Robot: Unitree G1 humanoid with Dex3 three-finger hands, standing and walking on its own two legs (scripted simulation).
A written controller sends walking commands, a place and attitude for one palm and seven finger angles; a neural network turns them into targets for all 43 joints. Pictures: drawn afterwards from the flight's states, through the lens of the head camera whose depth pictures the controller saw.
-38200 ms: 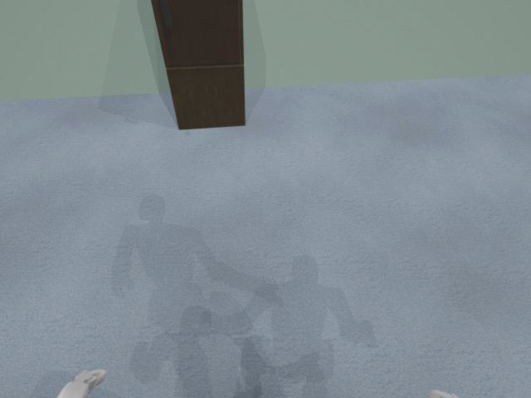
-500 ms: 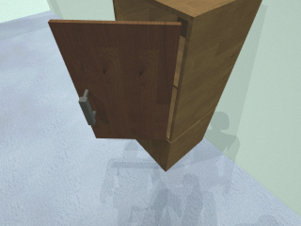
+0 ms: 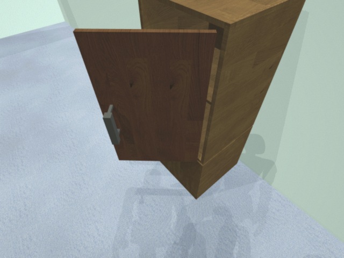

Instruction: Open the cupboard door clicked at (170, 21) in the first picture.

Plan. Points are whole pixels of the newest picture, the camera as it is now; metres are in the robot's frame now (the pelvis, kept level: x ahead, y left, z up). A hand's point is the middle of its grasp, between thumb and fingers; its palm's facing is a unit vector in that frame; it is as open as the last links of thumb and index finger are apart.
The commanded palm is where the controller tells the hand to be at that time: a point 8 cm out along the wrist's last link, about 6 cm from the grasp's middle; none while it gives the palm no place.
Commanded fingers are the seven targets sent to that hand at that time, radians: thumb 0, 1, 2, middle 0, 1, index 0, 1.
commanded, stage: look again from close up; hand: left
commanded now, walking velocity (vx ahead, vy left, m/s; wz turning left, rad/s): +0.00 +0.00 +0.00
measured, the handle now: (113, 124) +0.55 +0.25 -0.07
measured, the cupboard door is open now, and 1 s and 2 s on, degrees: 48 48 48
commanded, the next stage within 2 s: raise the hand with hooked fingers in 0.34 s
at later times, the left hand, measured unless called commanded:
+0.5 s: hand out of the picture +0.07 +0.17 -0.15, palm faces +0.12 -0.97 -0.22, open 7.3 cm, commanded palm +0.12 +0.21 -0.07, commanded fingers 0.00 0.81 0.86 -0.21 -0.36 -0.21 -0.36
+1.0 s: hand (99, 244) +0.17 +0.19 -0.06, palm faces +0.18 -0.98 -0.10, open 9.4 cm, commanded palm +0.16 +0.24 -0.06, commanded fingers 0.00 0.22 0.61 -0.25 -0.74 -0.25 -0.74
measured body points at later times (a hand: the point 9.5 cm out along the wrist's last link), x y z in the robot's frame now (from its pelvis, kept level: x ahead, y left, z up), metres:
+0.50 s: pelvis +0.02 -0.01 +0.00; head +0.04 -0.01 +0.45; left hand +0.06 +0.23 -0.14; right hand +0.04 -0.24 -0.15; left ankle +0.00 +0.09 -0.74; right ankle +0.03 -0.13 -0.74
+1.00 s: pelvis -0.01 -0.05 -0.11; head +0.08 -0.03 +0.34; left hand +0.15 +0.24 -0.06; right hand +0.26 -0.28 -0.16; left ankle +0.00 +0.09 -0.74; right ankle +0.03 -0.13 -0.74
